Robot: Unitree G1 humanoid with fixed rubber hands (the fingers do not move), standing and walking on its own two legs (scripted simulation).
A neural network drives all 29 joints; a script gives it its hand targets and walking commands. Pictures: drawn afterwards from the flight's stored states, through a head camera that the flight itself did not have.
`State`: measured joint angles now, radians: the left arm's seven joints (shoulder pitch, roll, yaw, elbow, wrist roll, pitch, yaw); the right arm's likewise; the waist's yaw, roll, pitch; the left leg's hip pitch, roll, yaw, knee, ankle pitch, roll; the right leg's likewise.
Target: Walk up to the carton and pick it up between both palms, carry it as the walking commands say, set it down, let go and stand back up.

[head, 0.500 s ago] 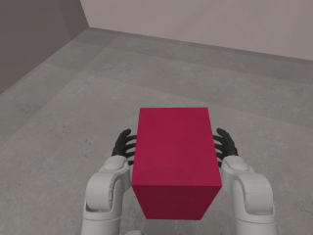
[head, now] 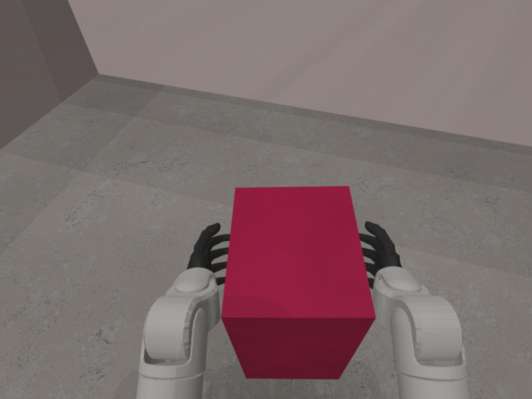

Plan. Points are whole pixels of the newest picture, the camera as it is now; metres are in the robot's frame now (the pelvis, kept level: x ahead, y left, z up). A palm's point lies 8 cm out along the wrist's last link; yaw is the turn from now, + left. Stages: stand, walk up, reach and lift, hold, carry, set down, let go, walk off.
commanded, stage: carry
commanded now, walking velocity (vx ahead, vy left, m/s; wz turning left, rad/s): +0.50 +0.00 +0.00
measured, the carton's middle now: (292, 292) +0.28 +0.00 +0.01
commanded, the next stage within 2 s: none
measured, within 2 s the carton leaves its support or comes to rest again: neither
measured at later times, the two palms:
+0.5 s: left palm (237, 137) +0.60 +0.11 +0.06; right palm (355, 136) +0.61 -0.14 +0.05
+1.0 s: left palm (226, 89) +0.73 +0.14 +0.09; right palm (335, 85) +0.74 -0.10 +0.09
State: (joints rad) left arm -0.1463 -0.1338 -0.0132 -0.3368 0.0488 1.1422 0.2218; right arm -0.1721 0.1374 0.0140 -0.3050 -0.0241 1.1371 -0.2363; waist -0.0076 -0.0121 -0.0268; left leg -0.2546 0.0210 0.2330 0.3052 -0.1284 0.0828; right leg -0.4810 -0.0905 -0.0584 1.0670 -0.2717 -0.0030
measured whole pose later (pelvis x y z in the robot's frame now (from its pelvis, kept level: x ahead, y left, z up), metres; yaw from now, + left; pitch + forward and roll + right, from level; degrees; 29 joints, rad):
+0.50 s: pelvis +0.32 -0.03 -0.02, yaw +4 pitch +3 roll -1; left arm -0.19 -0.14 0.00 -0.33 0.03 1.12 0.23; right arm -0.20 0.14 -0.01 -0.34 -0.03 1.14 -0.24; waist 0.01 0.05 0.06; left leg -0.37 0.05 0.05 1.00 -0.41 -0.03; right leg -0.40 0.00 -0.22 0.38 -0.04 -0.10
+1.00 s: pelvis +0.46 +0.01 -0.01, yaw +2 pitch +3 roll +0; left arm -0.20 -0.14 0.02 -0.27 0.05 1.16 0.21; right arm -0.22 0.14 -0.01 -0.25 -0.05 1.17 -0.23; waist -0.01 -0.02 -0.13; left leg -0.29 0.03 0.13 0.51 -0.27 0.01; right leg -0.25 -0.07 -0.15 0.53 -0.31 0.00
